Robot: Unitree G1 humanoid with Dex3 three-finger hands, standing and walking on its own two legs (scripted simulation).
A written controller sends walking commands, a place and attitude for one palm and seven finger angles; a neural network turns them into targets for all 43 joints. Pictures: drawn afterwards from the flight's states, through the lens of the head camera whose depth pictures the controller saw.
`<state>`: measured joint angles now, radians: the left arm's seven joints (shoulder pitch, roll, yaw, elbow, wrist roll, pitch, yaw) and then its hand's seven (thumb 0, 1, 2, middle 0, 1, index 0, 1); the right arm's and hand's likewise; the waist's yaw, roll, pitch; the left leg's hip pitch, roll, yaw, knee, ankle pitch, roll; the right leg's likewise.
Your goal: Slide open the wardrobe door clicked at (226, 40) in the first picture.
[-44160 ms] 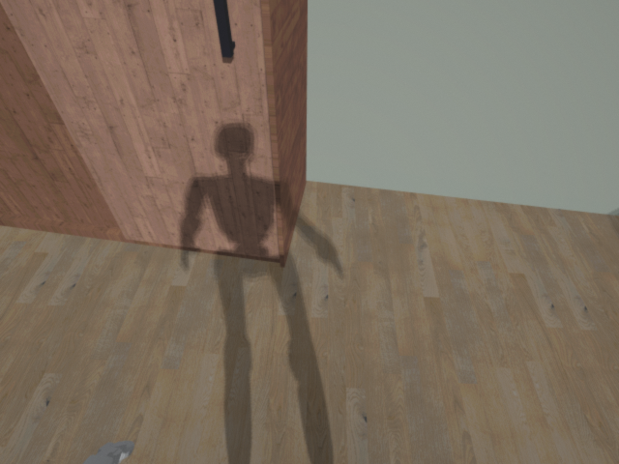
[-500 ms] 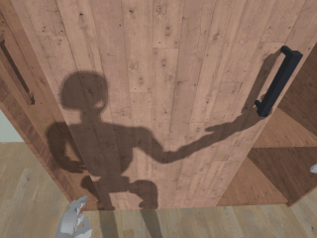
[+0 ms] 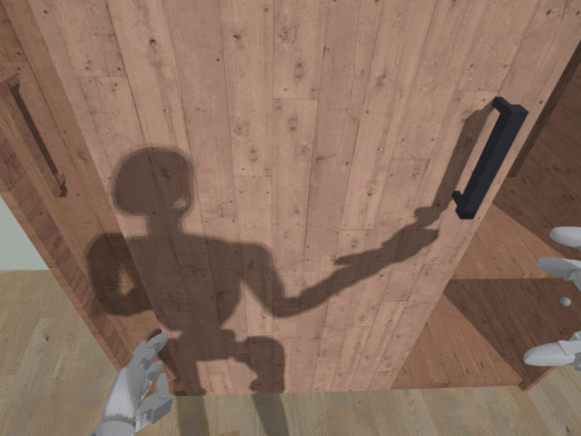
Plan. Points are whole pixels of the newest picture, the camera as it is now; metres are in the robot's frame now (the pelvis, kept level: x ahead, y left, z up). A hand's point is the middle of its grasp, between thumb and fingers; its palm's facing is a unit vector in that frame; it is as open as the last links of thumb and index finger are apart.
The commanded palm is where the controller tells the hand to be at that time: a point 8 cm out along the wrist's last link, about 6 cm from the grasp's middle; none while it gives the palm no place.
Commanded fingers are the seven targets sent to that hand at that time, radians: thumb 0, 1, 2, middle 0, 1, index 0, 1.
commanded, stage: draw the hand back to the body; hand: right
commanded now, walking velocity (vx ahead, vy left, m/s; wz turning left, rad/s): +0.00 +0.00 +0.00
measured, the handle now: (481, 161) +0.44 -0.30 +0.20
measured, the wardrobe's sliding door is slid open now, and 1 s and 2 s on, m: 0.49 0.49 0.49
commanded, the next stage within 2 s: step back with the hand held close in 1.00 s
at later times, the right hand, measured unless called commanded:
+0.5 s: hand (521, 285) +0.23 -0.25 +0.18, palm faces +0.42 +0.83 -0.37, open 10.0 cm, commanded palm +0.18 -0.29 +0.18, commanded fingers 0.00 -0.72 -0.81 0.21 0.41 0.21 0.41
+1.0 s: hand (494, 281) +0.24 -0.23 +0.17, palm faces +0.41 +0.83 -0.39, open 7.5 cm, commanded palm +0.20 -0.26 +0.18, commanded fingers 0.00 -0.90 -0.90 0.20 0.30 0.20 0.30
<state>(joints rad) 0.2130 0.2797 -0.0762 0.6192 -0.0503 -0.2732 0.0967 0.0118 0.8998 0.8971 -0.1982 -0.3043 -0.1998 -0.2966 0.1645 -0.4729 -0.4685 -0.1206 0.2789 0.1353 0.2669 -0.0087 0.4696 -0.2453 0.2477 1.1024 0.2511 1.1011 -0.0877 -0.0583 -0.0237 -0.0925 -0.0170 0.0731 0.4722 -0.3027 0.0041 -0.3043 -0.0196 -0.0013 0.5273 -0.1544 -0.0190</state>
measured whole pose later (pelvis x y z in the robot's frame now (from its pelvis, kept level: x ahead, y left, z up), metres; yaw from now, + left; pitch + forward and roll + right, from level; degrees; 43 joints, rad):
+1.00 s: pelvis +0.05 +0.03 +0.01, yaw +3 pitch -5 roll +0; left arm 0.16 0.23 -0.02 0.65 0.01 -0.09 0.08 0.01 0.90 0.90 -0.20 -0.30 -0.20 -0.30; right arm 0.45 -0.36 -0.32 -0.39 0.09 -0.05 -0.09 0.02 -0.88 -0.90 0.21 0.31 0.21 0.31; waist -0.10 -0.05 0.02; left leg 0.06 -0.03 0.02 0.33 -0.29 0.03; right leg -0.13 -0.02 -0.02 0.38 -0.16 0.01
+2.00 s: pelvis -0.08 -0.06 -0.01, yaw +1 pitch -3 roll +6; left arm 0.18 0.21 -0.02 0.62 0.01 -0.08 0.09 0.01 0.90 0.90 -0.20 -0.30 -0.20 -0.30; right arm 0.44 -0.41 -0.39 -0.46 0.04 -0.20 -0.13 0.02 -0.88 -0.90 0.21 0.31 0.21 0.30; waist -0.04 -0.03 0.00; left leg -0.15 -0.10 -0.02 0.53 -0.37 0.01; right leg -0.43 -0.01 -0.02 0.48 -0.04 -0.08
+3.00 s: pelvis -0.29 -0.16 -0.01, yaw +1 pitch -3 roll -1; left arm 0.26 0.17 -0.01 0.68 0.01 -0.12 0.03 0.01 0.90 0.90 -0.20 -0.30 -0.20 -0.30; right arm 0.57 -0.44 -0.42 -0.58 0.03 -0.22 -0.14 0.02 -0.88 -0.90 0.21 0.31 0.22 0.30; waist -0.03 0.03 0.03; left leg -0.30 -0.03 0.07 0.63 -0.28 0.09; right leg -0.48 -0.03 0.01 1.11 -0.47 0.01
